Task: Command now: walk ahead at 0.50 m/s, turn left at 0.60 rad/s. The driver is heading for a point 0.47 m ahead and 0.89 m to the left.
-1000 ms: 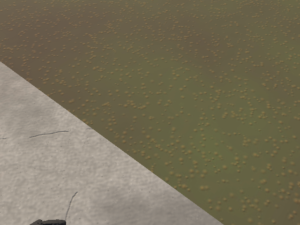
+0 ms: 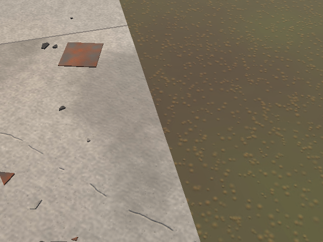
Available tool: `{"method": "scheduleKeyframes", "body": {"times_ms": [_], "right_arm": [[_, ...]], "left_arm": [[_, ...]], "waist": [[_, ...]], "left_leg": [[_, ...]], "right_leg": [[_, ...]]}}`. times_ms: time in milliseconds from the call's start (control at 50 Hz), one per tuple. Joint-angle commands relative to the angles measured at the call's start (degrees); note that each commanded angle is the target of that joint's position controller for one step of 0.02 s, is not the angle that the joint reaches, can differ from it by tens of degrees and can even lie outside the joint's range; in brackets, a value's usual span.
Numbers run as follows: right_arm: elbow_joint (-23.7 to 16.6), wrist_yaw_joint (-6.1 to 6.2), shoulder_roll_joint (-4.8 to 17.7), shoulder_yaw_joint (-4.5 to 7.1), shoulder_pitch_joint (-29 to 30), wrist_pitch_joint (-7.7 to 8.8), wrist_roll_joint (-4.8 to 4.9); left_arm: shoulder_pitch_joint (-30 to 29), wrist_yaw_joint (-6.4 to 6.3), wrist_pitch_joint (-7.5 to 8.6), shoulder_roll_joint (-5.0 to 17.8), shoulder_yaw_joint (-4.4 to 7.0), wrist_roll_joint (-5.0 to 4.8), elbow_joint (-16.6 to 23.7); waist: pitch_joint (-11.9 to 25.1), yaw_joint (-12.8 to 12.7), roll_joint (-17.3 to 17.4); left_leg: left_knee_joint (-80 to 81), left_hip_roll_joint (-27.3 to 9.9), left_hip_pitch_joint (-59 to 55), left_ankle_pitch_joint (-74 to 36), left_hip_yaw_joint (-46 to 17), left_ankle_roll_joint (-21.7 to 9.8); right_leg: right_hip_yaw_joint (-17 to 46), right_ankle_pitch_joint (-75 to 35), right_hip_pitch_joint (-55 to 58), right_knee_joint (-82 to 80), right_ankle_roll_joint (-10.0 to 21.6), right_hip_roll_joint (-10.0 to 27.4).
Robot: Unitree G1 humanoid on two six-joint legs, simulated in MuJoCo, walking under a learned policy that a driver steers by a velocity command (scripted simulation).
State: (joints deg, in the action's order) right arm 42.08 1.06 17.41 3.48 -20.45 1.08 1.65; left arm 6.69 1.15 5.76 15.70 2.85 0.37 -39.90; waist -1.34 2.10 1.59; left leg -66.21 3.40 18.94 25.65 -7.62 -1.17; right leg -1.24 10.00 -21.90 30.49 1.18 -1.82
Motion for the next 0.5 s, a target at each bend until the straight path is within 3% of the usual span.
{"method": "scheduleKeyframes", "body": {"times_ms": [20, 60, 100, 140, 240, 320, 360, 380, 400, 420, 440, 460, 480, 500], "right_arm": [[-6.77, -0.21, 7.33, 2.21, 4.95, 0.91, -0.51], [-6.57, -0.57, 4.69, 1.85, 4.01, 0.29, 0.16], [-7.72, -0.73, 3.09, 1.37, 6.13, -0.13, -0.17], [-8.49, -1.06, 2.56, 1.08, 8.06, -0.09, -0.46], [-9.98, -2.91, 1.43, 0.36, 15.91, 0.87, -0.33], [-12.31, -4.02, 1.59, 0.33, 20.76, 0.9, -0.24], [-12.41, -4.07, 3.39, 1.24, 18.68, 0.84, -0.81], [-11.15, -3.92, 5.25, 2.3, 13.44, 0.73, -1.08], [-8.18, -3.33, 7.95, 3.94, 4.09, 0.55, -0.92], [-5.95, -2.2, 12.47, 5.42, -5.43, -0.04, -0.82], [-6.14, -2.03, 17.35, 5.5, -3.39, 0.41, -0.47], [-7.04, -2.35, 11.76, 3.98, -3.99, 1.16, -0.52], [-6.16, -2.58, 9.85, 3.2, -1.61, 1.9, -0.93], [-5.89, -2.6, 8.52, 2.71, 1.81, 2.32, -0.81]], "left_arm": [[5.79, -0.75, -0.12, 5.97, 1.8, 0.63, 0.9], [5.49, -0.79, 0.31, 5.3, 1.8, 0.11, 0.05], [6.2, -0.78, 0.71, 6.8, 2.36, -0.32, -1.1], [6.79, -0.82, 0.69, 8.4, 2.93, -0.24, -1.95], [8.03, -1.27, -0.25, 10.23, 3.26, -0.58, -3.52], [11.61, -1.16, -1.48, 12.11, 3.74, -1.86, -5.65], [11.84, -1.24, -2.12, 13.8, 4.08, -2.46, -6.23], [11.37, -1.37, -2.49, 14.38, 4.09, -2.63, -6.43], [11.25, -1.6, -2.71, 13.33, 3.48, -2.48, -6.56], [11.97, -1.73, -2.35, 10.11, 1.97, -0.6, -5.35], [18.12, -0.86, -1.13, 3.26, -0.42, 0.27, -3.13], [12.26, -0.39, 0.16, 9.14, 0.86, -1.92, -3.85], [6.7, -0.19, 0.84, 10.68, 1.4, -3.59, -1.71], [5.54, -0.57, 1.19, 9.69, 1.11, -2.92, -1.7]], "waist": [[1.28, -4.18, -6.98], [0.62, -3.26, -8.41], [-0.44, -3.29, -7.16], [-0.43, -3.56, -6.04], [-2.05, -6.16, -4.95], [-3.7, -6.7, -4.73], [-1.34, -4.02, -6.25], [1.93, -0.38, -6.52], [6.72, 4.6, -5.36], [13.13, 7.98, 1.0], [20.33, 0.56, 13.85], [22.01, 4.97, 5.88], [13.16, 4.96, 5.03], [8.67, 2.64, 1.84]], "left_leg": [[-3.94, -7.93, 21.19, -6.22, -0.82, 0.6], [-0.83, -8.92, 19.02, -7.19, 0.79, 0.56], [3.09, -9.76, 20.88, -9.06, 1.38, 1.0], [7.72, -10.25, 22.46, -13.6, 1.67, 1.49], [23.07, -9.02, 18.6, -26.68, 6.18, 0.76], [29.81, -7.27, 16.5, -22.68, 8.45, -1.6], [31.59, -3.92, 10.36, -16.69, 10.82, -3.92], [33.55, -1.84, 2.57, -16.09, 11.99, -5.49], [36.84, 0.19, -11.56, -19.92, 12.4, -7.3], [35.36, -8.45, -29.9, -22.02, -0.09, -10.24], [41.98, -22.77, -43.07, -9.94, -31.41, -20.29], [47.23, -24.04, -41.61, -6.11, -34.97, -19.68], [48.14, -21.85, -35.15, -11.38, -25.47, -17.21], [48.5, -19.34, -27.38, -17.42, -18.63, -15.33]], "right_leg": [[21.28, 4.47, 18.95, -17.01, 8.37, 17.79], [14.67, -0.31, 16.18, -19.48, 8.38, 16.03], [10.97, -4.98, 15.74, -21.28, 9.62, 16.97], [7.41, -9.17, 17.16, -22.11, 10.22, 17.56], [-3.23, -14.17, 18.64, -22.38, 7.75, 15.5], [-5.7, -19.9, 23.81, -20.42, 6.84, 17.85], [-7.12, -37.57, 26.32, -14.26, 6.21, 18.49], [-8.5, -45.41, 25.91, -6.8, 5.37, 17.85], [-10.41, -45.93, 20.77, 4.13, 3.75, 15.89], [-10.8, -25.24, 6.2, 21.77, 1.43, 13.36], [-5.13, 23.31, -14.42, 40.57, -1.59, 2.68], [4.63, 23.76, -19.1, 45.93, -1.13, 3.68], [4.13, 18.92, -23.05, 45.62, -0.34, 5.79], [3.92, 13.8, -21.58, 41.62, 0.0, 8.3]]}}
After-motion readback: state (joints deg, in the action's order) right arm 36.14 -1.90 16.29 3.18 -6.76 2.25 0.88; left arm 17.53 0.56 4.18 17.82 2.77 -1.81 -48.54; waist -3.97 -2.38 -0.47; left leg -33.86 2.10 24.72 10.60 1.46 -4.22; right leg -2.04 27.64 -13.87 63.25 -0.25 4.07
